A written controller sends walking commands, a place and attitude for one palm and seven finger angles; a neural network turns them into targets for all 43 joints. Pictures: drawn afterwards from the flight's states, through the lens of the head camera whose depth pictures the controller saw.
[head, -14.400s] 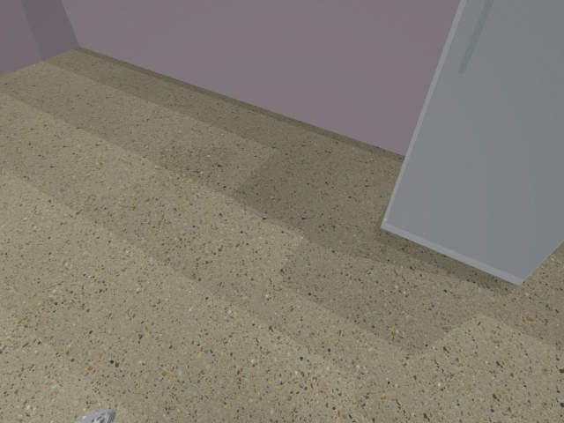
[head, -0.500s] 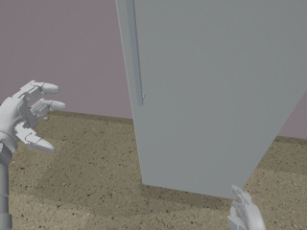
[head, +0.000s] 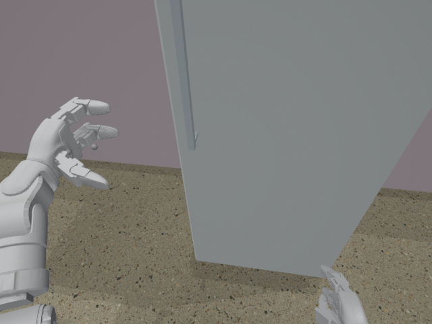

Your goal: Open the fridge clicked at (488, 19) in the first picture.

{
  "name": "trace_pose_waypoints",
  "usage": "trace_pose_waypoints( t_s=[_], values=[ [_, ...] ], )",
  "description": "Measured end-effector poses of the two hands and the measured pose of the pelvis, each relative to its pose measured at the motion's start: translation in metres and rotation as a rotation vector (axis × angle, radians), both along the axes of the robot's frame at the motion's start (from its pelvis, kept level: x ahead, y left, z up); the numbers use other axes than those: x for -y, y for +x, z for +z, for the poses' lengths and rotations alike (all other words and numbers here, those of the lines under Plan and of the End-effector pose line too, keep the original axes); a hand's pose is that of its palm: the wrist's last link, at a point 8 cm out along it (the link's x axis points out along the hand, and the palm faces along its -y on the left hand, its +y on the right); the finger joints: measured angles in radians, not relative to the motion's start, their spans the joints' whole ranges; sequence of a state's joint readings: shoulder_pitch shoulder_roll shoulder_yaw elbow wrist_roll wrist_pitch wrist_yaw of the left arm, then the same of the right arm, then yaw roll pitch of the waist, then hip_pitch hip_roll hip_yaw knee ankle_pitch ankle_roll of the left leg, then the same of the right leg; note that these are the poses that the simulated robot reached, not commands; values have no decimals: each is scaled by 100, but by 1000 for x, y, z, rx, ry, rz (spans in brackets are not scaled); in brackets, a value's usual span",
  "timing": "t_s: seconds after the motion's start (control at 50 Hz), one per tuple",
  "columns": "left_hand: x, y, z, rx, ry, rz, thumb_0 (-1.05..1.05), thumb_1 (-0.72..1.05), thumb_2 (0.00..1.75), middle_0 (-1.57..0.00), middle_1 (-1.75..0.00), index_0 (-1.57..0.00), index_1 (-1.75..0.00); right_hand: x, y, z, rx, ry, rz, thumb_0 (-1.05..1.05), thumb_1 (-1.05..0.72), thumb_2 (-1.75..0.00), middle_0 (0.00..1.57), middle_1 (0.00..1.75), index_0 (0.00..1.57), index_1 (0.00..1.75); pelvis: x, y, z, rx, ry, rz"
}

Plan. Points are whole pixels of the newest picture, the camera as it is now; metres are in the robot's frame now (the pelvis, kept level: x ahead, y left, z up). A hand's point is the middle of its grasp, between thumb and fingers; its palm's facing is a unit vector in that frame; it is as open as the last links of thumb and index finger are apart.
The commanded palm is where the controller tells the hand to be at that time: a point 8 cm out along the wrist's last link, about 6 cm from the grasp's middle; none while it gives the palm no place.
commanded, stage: move the hooked fingers beside the handle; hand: left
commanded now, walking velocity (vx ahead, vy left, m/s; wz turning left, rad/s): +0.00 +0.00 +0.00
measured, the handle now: (185, 59) +0.53 +0.11 +0.27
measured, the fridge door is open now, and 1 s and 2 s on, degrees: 0 0 0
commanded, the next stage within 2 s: none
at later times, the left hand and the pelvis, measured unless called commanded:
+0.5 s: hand (122, 130) +0.38 +0.21 +0.20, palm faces -0.04 -1.00 -0.03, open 14.0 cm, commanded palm +0.36 +0.26 +0.20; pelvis +0.00 +0.00 +0.00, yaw -1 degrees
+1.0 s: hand (147, 115) +0.45 +0.18 +0.19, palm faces -0.03 -1.00 +0.00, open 14.0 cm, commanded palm +0.43 +0.24 +0.19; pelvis +0.01 +0.00 +0.00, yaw -1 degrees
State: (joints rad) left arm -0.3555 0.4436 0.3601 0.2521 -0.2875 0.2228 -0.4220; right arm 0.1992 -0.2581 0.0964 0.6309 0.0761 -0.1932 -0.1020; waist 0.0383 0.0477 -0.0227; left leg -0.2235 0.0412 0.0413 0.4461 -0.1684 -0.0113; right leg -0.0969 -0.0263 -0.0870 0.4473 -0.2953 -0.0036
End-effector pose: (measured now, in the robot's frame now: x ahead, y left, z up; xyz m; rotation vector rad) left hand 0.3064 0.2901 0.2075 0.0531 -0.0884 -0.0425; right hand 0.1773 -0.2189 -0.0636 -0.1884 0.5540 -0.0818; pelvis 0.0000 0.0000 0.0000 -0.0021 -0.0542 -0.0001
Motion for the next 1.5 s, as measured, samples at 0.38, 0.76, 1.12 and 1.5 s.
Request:
trace_pose_waypoints(
  t_s=[0.38,0.76,1.12,1.5],
  values=[
    [15,41,-9,-61,-24,26,-2,-50,30,-30,-120,-30,-120,27,-25,-11,-103,-47,-81,1,-90,-90,20,30,20,30,4,2,0,-18,-1,-6],
    [37,86,-15,-91,-29,19,-2,-50,30,-30,-120,-30,-120,36,-50,-25,-209,-51,-141,1,-90,-90,20,30,20,30,2,7,-1,-48,0,-17],
    [59,139,-17,-99,-47,0,-2,-50,30,-29,-120,-30,-120,44,-98,-40,-366,-68,-221,1,-90,-90,20,30,20,30,-3,12,-3,-100,-2,-29],
    [59,137,-22,-56,-51,23,-2,-50,30,-30,-120,-30,-120,44,-114,-44,-414,-38,-261,1,-90,-90,20,30,20,30,-3,19,-3,-104,2,-54]
  ],
)
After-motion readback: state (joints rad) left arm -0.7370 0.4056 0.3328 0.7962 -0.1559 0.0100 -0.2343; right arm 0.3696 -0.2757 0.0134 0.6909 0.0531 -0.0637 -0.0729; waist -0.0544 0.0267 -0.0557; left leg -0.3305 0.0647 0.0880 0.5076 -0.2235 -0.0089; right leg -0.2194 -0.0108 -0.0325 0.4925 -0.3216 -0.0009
